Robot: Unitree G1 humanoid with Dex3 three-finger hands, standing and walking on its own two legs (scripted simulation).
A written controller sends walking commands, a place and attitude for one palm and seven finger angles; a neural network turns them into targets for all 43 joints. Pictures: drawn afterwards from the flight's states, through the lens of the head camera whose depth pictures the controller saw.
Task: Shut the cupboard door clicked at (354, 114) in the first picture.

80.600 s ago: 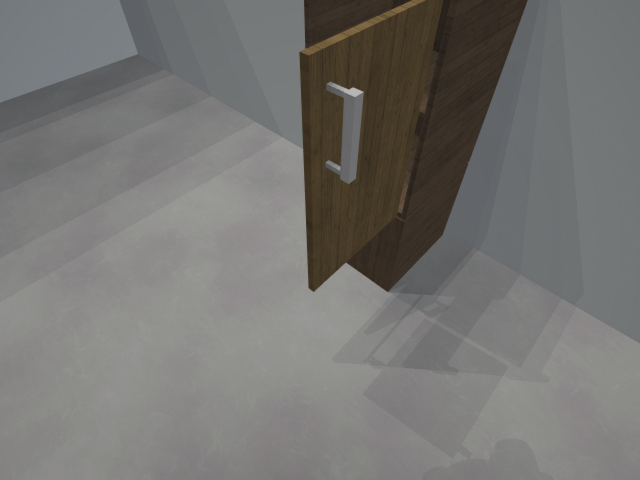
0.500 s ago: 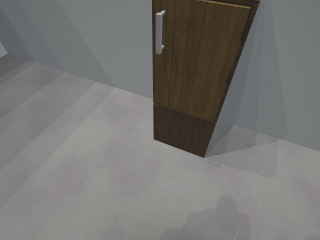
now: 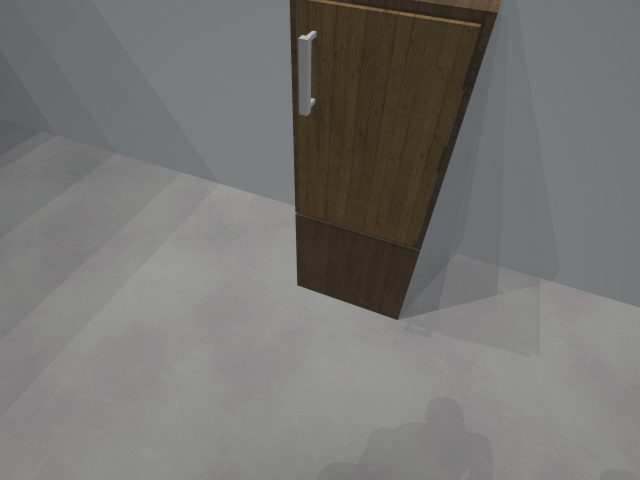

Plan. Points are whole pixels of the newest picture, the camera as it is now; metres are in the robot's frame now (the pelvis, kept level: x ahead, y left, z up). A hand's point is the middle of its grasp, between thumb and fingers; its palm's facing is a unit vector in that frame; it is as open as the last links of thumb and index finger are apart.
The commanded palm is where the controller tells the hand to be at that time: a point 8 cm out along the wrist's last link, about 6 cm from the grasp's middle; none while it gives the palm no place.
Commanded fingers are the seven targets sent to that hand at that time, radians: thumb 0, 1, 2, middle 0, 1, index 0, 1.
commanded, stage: let the arm hang, fingers relaxed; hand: left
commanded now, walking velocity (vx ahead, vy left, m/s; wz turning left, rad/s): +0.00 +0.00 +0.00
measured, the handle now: (308, 74) +0.89 +0.07 +0.10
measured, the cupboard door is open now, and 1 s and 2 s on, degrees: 0 0 0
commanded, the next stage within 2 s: look to check the result in 0.04 s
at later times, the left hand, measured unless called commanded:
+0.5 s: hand out of the picture +0.00 +0.18 -0.17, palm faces +0.02 -0.97 -0.23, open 7.4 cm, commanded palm none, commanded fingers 0.00 0.90 0.90 -0.20 -0.30 -0.20 -0.30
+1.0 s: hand out of the picture +0.05 +0.20 -0.17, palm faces -0.01 -0.96 -0.27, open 7.4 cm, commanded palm none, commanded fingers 0.00 0.90 0.90 -0.20 -0.30 -0.20 -0.30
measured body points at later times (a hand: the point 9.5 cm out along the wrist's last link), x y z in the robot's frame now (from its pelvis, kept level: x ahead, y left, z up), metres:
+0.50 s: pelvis +0.01 +0.00 +0.00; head +0.01 -0.01 +0.45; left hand +0.00 +0.24 -0.15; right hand +0.01 -0.24 -0.16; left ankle +0.03 +0.10 -0.74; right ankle +0.02 -0.12 -0.74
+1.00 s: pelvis +0.02 -0.01 +0.00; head +0.03 -0.01 +0.45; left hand +0.06 +0.25 -0.15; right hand +0.05 -0.27 -0.15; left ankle +0.03 +0.10 -0.74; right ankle +0.02 -0.12 -0.74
